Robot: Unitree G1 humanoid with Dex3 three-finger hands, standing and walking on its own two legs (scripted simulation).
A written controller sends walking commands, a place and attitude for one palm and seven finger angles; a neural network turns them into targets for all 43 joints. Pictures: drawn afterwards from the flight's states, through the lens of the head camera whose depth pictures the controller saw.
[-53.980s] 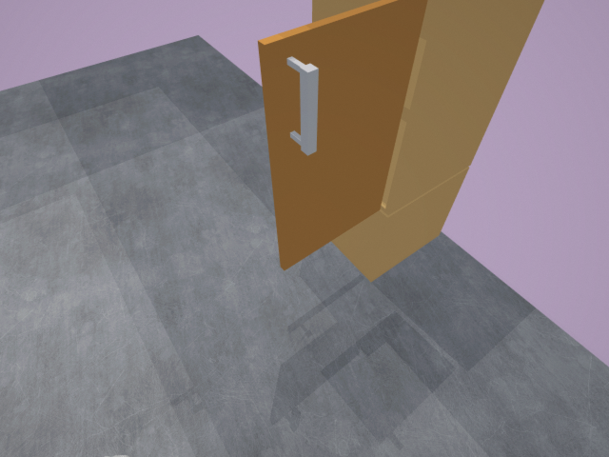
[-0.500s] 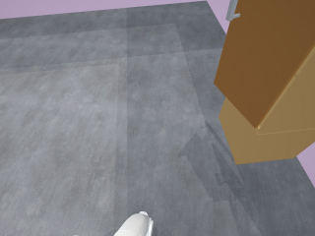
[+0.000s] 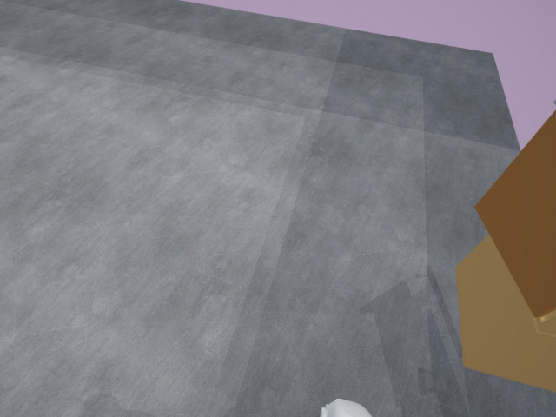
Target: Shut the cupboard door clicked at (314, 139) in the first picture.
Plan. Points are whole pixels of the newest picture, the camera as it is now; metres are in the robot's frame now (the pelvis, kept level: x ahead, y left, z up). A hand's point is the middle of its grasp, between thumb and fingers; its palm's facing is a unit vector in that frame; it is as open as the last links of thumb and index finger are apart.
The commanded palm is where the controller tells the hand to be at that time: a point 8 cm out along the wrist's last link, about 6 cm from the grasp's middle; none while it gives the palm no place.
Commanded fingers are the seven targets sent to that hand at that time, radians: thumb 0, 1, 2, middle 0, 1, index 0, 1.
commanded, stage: walk to a spot facing it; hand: left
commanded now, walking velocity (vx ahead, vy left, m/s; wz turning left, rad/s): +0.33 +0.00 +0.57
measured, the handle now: out of the picture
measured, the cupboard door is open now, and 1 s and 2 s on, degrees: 19 19 19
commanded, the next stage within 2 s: turn to face it in 1.04 s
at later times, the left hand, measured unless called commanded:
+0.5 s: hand out of the picture +0.11 +0.13 -0.16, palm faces +0.35 -0.92 -0.20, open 7.4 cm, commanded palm none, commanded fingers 0.00 0.90 0.90 -0.20 -0.30 -0.20 -0.30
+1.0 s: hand (117, 304) +0.31 +0.32 -0.16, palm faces +0.51 -0.85 -0.17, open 7.4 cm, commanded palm none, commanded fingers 0.00 0.90 0.90 -0.20 -0.30 -0.20 -0.30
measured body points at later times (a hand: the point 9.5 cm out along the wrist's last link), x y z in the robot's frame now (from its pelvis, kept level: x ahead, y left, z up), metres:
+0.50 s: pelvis +0.15 -0.03 +0.01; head +0.19 -0.03 +0.45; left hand +0.09 +0.18 -0.14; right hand +0.28 -0.26 -0.14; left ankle +0.16 +0.11 -0.65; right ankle +0.12 -0.14 -0.74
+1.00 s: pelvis +0.32 +0.11 +0.01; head +0.33 +0.14 +0.46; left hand +0.28 +0.36 -0.14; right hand +0.45 -0.09 -0.13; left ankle +0.27 +0.13 -0.74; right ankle +0.48 -0.01 -0.65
